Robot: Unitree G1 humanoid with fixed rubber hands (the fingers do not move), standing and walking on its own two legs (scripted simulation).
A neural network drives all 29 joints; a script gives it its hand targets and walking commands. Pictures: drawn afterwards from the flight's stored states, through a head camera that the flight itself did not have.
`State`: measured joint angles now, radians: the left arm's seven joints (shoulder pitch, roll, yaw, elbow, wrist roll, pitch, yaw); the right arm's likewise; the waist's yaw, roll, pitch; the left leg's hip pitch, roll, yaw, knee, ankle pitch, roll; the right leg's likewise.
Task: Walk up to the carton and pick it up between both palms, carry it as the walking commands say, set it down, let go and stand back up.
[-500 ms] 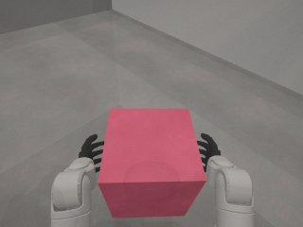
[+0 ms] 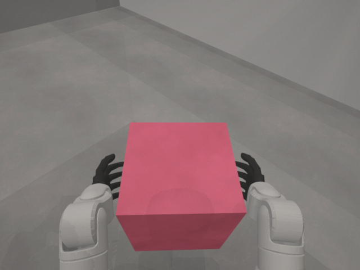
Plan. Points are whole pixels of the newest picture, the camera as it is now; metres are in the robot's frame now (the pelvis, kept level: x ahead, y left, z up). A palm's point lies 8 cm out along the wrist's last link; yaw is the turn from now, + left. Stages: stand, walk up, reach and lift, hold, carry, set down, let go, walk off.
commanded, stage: carry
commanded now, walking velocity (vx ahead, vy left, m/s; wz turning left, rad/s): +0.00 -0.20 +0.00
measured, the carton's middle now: (178, 190) +0.31 +0.00 +0.02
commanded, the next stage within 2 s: none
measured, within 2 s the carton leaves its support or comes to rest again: neither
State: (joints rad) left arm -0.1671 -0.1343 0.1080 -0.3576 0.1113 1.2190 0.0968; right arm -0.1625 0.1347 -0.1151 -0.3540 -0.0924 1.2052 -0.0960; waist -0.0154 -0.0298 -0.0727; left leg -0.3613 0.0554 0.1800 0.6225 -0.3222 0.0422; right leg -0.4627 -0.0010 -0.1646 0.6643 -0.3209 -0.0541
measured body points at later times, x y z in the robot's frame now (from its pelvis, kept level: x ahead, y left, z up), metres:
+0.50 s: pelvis -0.05 -0.15 +0.00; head -0.04 -0.16 +0.45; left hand +0.24 -0.01 +0.08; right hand +0.23 -0.32 +0.08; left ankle -0.07 -0.06 -0.70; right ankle +0.00 -0.23 -0.72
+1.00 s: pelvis -0.10 -0.31 +0.01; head -0.09 -0.32 +0.46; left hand +0.18 -0.17 +0.08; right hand +0.17 -0.48 +0.07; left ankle -0.12 -0.19 -0.67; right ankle -0.06 -0.40 -0.72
